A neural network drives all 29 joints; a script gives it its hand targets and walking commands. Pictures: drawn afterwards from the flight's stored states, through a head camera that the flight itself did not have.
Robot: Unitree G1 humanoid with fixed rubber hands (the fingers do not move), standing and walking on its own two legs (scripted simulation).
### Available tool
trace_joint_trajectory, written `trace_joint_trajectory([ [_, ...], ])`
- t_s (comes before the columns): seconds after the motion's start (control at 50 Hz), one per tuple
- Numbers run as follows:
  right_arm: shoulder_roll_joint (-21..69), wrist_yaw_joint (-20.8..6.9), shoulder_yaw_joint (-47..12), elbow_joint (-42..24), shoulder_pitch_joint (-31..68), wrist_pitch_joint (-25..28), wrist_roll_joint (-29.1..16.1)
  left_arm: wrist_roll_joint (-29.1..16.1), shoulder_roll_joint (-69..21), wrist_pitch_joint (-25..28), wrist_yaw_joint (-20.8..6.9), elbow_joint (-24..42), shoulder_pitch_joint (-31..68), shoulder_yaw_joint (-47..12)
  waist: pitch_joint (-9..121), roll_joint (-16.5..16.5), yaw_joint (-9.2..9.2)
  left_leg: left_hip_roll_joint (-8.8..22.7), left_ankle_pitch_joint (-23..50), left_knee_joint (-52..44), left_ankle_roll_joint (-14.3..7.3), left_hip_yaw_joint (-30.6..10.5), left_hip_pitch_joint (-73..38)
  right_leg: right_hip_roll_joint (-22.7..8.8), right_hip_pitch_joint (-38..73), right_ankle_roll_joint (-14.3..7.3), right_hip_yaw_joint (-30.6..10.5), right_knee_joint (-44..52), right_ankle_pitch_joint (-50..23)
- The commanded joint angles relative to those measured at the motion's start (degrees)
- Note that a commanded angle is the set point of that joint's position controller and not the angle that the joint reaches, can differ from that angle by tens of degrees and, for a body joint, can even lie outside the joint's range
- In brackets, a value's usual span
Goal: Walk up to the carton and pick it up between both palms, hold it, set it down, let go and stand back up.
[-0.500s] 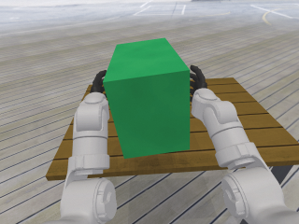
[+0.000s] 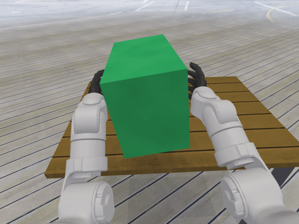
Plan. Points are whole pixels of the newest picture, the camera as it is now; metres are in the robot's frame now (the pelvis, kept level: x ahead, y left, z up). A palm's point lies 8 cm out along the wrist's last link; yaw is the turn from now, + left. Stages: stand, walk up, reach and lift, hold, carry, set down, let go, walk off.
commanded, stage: hold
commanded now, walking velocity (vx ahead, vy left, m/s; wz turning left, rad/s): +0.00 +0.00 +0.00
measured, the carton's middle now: (146, 87) +0.44 -0.01 +0.22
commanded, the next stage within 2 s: none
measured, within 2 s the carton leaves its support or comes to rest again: neither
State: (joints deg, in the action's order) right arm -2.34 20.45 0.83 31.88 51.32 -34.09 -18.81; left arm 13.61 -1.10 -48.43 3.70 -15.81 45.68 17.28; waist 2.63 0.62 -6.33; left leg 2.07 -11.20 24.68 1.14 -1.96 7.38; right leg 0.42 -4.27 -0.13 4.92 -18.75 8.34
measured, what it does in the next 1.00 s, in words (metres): stands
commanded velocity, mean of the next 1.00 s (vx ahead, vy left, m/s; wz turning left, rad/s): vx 0.00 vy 0.00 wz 0.00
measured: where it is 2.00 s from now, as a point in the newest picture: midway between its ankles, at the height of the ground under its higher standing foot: outside the picture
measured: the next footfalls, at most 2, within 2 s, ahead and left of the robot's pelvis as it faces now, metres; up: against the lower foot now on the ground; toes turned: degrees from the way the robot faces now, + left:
none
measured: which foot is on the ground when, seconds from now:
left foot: down 0.00-1.00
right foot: down 0.00-1.00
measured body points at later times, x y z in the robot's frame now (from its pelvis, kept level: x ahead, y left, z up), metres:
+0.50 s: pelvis +0.00 +0.00 +0.00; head -0.06 +0.02 +0.45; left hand +0.39 +0.13 +0.24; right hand +0.39 -0.13 +0.25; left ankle +0.03 +0.13 -0.74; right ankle +0.03 -0.12 -0.74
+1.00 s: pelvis +0.00 +0.01 +0.00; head -0.07 +0.01 +0.44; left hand +0.38 +0.12 +0.24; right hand +0.37 -0.13 +0.23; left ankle +0.03 +0.13 -0.74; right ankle +0.03 -0.12 -0.74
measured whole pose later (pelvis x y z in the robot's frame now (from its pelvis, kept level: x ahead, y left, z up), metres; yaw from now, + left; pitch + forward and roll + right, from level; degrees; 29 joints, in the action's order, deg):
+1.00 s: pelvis +0.00 +0.01 +0.00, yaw -1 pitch -7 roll -2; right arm -2.9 20.2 -1.0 30.3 49.0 -33.7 -19.0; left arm 15.1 -2.2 -49.3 3.4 -14.0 44.5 17.2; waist 2.1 1.2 -5.7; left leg 1.9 -11.2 24.6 0.7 -1.0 6.4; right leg 0.3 -3.7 0.2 3.8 -18.8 8.0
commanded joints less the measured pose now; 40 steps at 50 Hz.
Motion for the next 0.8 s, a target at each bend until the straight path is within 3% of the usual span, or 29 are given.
trace_joint_trajectory([
  [0.0, 44.39, -4.86, -23.49, -24.56, 52.88, 3.98, -10.58, -9.24, -37.52, 5.43, -8.28, 11.66, 49.37, -28.87, 33.01, 2.98, -0.04, -5.07, 15.8, -1.78, 1.34, -0.44, -7.22, 4.65, 12.48, 4.29, -3.37, -0.29, -16.99],
  [0.04, 42.79, -4.61, -24.38, -26.72, 52.66, 4.4, -11.76, -10.08, -37.99, 5.08, -7.99, 14.41, 48.45, -30.77, 34.4, 3.94, -0.13, -4.92, 18.24, -1.24, 2.06, -0.17, -8.67, 4.86, 12.78, 4.36, -3.07, -0.92, -19.11],
  [0.08, 42.84, -4.62, -23.78, -27.06, 51.72, 4.28, -11.58, -9.86, -38.7, 4.84, -7.84, 14.51, 48.34, -30.6, 33.25, 2.74, -0.9, -4.97, 18.8, -0.96, 2.18, -0.58, -8.6, 5.42, 11.44, 4.52, -2.92, -0.49, -17.4],
  [0.1, 42.43, -4.73, -24.4, -27.74, 52.73, 4.35, -11.3, -9.83, -37.61, 4.71, -7.81, 13.51, 46.99, -30.18, 31.85, 2.36, 0.25, -4.76, 17.68, -1.36, 1.99, -0.37, -7.39, 5.15, 11.57, 4.64, -3.49, -0.01, -16.7],
  [0.2, 43.92, -5.66, -23.97, -26.53, 54.78, 4.4, -9.9, -8.69, -37.69, 4.33, -7.95, 10.83, 48.52, -28.81, 27.81, 1.31, 1.44, -4.67, 10.67, -3.68, 0.59, 0.2, -4.69, 4.72, 9.62, 4.02, -2.97, 1.18, -9.75],
  [0.32, 43.69, -6.56, -20.49, -21.74, 55.14, 4.42, -7.85, -8.52, -38.8, 4.58, -7.92, 8.59, 50.46, -28.25, 27.41, 1.63, 0.35, -4.41, 6.34, -4.76, 0.36, 0.01, -3.32, 4.47, 8.23, 3.77, -2.84, 1.61, -5.34],
  [0.36, 44.78, -6.58, -21.14, -21.82, 55.74, 4.61, -8.4, -8.98, -37.63, 5.53, -7.72, 9.53, 51.96, -27.54, 29.17, 0.55, 1.25, -4.48, 7.67, -4.35, -0.03, 0.1, -4.01, 4.49, 9.19, 4.19, -3.38, 1.6, -6.62],
  [0.42, 45.03, -6.16, -21.53, -23.12, 55.87, 4.73, -8.96, -10.21, -38.66, 5.78, -7.32, 11.82, 52.68, -29.73, 33.28, 2.55, 0.48, -4.98, 12.05, -2.78, 0.71, -0.39, -6.8, 4.68, 9.96, 4.07, -3.1, 0.65, -11.14],
  [0.5, 43.37, -5.16, -21.47, -23.68, 52.2, 4.4, -9.8, -10.3, -38.86, 5.09, -7.92, 14.26, 49.79, -31.31, 34.0, 4.05, -2.02, -5.06, 16.61, -1.68, 1.89, -0.6, -8.3, 4.66, 11.0, 4.18, -3.5, 0.1, -16.19],
  [0.58, 40.9, -5.27, -20.25, -22.91, 49.49, 4.05, -9.17, -9.77, -38.57, 4.62, -8.7, 14.95, 49.71, -31.82, 31.15, 5.01, -3.13, -4.47, 15.29, -2.21, 2.25, -0.32, -8.34, 5.02, 10.29, 3.66, -2.79, 0.26, -13.11],
  [0.68, 42.31, -5.33, -22.51, -24.38, 50.1, 4.2, -10.23, -8.9, -37.8, 4.39, -8.36, 13.96, 48.43, -30.73, 29.53, 4.43, -1.05, -4.55, 16.15, -2.59, 2.17, -0.28, -6.79, 4.66, 11.74, 4.0, -2.83, 0.46, -14.89],
  [0.74, 42.2, -5.48, -22.68, -24.3, 50.15, 4.38, -10.13, -8.02, -38.34, 4.04, -8.68, 13.73, 46.94, -30.38, 28.66, 4.95, -0.74, -4.0, 16.81, -2.74, 2.45, -0.44, -6.75, 4.79, 12.14, 3.52, -2.67, 0.31, -14.63],
  [0.78, 41.83, -5.79, -23.19, -23.11, 51.0, 4.37, -9.81, -7.03, -36.79, 4.29, -8.76, 11.52, 46.99, -28.23, 26.54, 2.64, 0.48, -4.21, 14.09, -2.8, 1.91, -0.07, -5.61, 4.81, 10.97, 3.78, -2.59, 0.71, -11.75],
])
